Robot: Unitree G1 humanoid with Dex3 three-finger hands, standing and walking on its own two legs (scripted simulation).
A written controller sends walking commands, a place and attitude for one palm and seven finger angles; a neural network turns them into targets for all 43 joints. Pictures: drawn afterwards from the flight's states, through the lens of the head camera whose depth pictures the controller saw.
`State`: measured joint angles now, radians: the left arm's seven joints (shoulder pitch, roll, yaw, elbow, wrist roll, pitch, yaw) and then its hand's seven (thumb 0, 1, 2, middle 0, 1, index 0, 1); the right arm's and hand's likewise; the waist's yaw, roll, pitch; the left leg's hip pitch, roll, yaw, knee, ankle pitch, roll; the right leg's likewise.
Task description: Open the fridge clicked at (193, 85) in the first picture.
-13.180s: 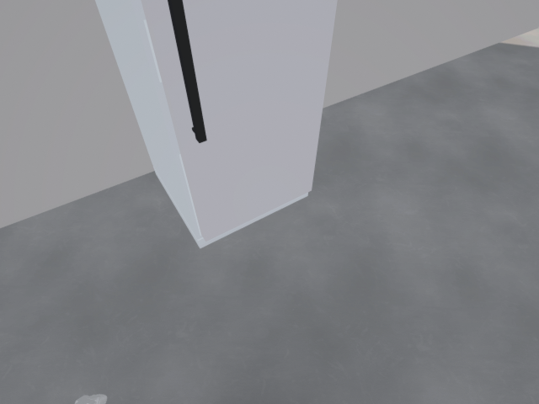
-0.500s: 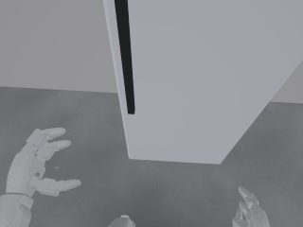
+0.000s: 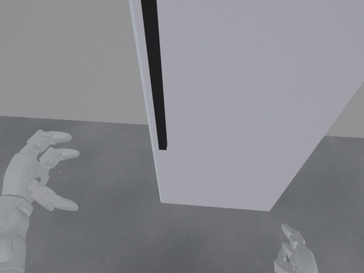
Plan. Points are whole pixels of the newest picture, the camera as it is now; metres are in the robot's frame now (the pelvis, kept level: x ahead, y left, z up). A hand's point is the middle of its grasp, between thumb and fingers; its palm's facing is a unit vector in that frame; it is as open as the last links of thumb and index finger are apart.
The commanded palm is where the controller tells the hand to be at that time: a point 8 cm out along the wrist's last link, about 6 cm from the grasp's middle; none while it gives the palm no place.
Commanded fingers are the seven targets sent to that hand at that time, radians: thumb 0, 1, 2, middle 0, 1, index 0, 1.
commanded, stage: raise the hand to about handle height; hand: left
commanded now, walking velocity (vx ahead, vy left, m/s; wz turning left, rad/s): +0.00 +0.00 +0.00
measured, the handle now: (158, 81) +0.54 +0.12 +0.14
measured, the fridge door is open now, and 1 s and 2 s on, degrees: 0 0 0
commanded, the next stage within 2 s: move the hooked fingers beside the handle in 0.52 s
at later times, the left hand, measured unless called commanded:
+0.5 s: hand (63, 170) +0.27 +0.26 +0.11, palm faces +0.10 -0.99 -0.05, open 13.9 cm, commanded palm +0.24 +0.31 +0.12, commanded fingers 0.00 -0.50 0.30 -0.30 -1.20 -0.30 -1.20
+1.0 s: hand (84, 152) +0.32 +0.24 +0.11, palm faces +0.06 -1.00 -0.02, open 14.0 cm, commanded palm +0.29 +0.29 +0.11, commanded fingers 0.00 -0.50 0.30 -0.30 -1.20 -0.30 -1.20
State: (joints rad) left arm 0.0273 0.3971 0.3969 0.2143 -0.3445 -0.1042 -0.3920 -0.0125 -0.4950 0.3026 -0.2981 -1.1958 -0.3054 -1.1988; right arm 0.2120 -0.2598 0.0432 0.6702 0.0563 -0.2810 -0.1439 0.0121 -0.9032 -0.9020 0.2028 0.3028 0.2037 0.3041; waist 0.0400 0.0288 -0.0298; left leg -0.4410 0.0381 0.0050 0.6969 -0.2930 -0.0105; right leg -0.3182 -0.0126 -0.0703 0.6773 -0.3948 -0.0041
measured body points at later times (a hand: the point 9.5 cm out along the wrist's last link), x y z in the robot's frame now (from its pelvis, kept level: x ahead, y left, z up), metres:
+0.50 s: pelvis -0.01 +0.00 +0.00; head +0.00 -0.01 +0.45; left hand +0.26 +0.32 +0.12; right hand +0.16 -0.25 -0.07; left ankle +0.04 +0.13 -0.72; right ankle -0.02 -0.11 -0.72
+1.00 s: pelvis -0.01 +0.00 +0.00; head +0.00 +0.00 +0.45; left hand +0.31 +0.30 +0.11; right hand +0.15 -0.25 -0.07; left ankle +0.04 +0.13 -0.72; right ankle -0.02 -0.11 -0.72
